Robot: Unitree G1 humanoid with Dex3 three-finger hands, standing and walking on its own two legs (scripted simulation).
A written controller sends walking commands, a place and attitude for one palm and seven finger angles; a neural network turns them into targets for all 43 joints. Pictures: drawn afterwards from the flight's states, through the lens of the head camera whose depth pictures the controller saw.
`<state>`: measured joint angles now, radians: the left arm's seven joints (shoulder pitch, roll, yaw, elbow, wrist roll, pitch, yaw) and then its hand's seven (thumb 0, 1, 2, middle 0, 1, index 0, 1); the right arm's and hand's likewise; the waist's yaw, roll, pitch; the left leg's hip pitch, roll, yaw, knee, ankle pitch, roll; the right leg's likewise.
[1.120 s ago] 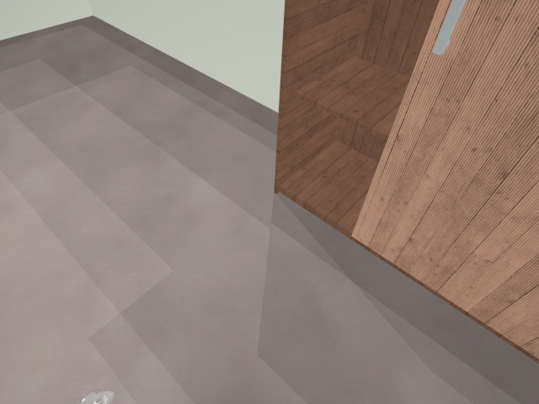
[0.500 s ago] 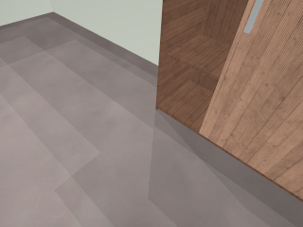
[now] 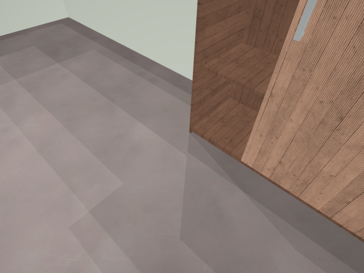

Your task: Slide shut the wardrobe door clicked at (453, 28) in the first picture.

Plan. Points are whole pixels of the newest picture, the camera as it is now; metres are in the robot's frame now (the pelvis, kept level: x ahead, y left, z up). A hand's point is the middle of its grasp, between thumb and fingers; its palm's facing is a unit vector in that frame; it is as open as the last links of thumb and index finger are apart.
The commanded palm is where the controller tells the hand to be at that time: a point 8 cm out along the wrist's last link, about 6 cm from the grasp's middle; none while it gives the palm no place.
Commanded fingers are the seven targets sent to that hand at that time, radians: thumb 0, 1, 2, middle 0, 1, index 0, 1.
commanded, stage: look at it before walking up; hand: right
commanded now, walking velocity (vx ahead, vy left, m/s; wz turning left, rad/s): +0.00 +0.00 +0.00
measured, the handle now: out of the picture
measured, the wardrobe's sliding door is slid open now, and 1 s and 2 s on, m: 0.44 0.44 0.44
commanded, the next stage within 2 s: walk to a spot facing it in 0.42 s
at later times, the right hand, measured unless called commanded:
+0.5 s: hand out of the picture +0.07 -0.25 -0.16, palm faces -0.02 +0.95 -0.32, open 7.3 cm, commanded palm none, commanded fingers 0.00 -0.90 -0.90 0.20 0.30 0.20 0.30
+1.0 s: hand out of the picture +0.07 -0.17 -0.18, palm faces -0.12 +0.96 -0.25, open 7.3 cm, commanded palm none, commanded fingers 0.00 -0.90 -0.90 0.20 0.30 0.20 0.30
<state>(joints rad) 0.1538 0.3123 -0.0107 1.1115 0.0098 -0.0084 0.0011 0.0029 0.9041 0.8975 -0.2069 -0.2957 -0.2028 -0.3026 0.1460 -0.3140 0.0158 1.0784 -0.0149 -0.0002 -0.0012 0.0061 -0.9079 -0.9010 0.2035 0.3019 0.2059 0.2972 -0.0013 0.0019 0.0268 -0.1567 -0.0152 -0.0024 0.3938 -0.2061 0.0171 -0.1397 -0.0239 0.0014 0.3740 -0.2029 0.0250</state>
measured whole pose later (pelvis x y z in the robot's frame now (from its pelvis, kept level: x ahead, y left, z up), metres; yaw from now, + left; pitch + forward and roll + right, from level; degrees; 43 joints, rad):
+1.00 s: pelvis +0.03 +0.03 -0.03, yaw +11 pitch -1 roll +0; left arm 0.26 0.26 0.04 1.03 0.02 0.02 0.00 0.00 0.90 0.90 -0.21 -0.30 -0.20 -0.30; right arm 0.34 -0.20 -0.04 0.98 -0.03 -0.01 0.02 0.01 -0.91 -0.90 0.20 0.30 0.20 0.30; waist -0.04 -0.06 0.03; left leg -0.28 -0.04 0.06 0.67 -0.37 0.06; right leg -0.32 -0.12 -0.07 0.96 -0.50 0.03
